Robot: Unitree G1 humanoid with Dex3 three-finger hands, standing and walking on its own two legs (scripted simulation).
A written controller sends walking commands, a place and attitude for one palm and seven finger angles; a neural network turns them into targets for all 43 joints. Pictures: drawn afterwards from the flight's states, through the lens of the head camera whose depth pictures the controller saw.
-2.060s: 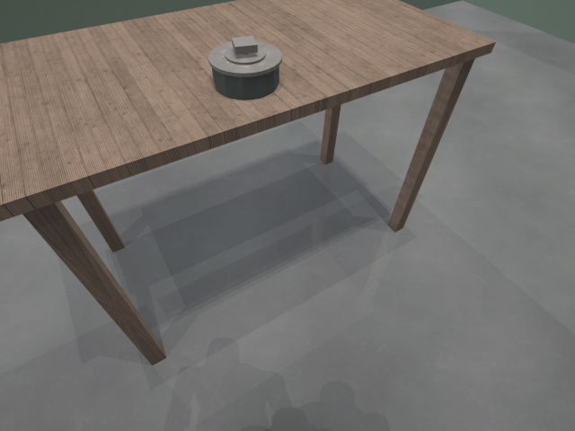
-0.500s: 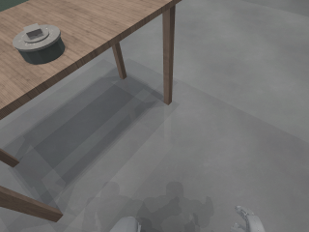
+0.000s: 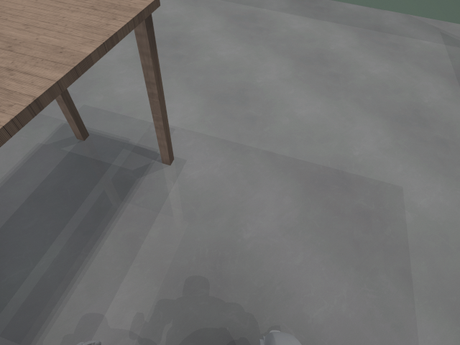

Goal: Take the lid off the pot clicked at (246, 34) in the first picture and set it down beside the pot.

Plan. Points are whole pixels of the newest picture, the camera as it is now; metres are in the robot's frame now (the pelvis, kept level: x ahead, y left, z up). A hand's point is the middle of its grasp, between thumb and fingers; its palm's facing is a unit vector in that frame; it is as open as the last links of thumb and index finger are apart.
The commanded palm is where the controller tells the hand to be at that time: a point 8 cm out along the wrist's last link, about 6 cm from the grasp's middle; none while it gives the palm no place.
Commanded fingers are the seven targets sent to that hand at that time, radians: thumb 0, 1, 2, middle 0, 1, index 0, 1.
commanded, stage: walk to a spot facing it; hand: left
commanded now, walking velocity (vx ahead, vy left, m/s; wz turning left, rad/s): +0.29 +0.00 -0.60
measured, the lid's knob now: out of the picture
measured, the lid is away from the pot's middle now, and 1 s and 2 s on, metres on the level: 0.00 0.00 0.00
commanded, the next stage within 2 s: turn to face it in 1.02 s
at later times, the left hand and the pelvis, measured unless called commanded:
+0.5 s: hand (184, 307) +0.21 +0.10 -0.16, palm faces -0.25 -0.95 -0.20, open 7.3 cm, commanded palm none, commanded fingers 0.00 0.90 0.90 -0.20 -0.30 -0.20 -0.30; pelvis +0.13 -0.07 +0.00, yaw -16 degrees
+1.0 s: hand (226, 192) +0.50 +0.04 -0.17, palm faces -0.46 -0.87 -0.17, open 7.4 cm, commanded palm none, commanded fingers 0.00 0.90 0.90 -0.20 -0.30 -0.20 -0.30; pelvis +0.35 -0.10 +0.00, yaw -30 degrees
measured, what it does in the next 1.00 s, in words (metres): walks ahead, turning right: right foot, then left foot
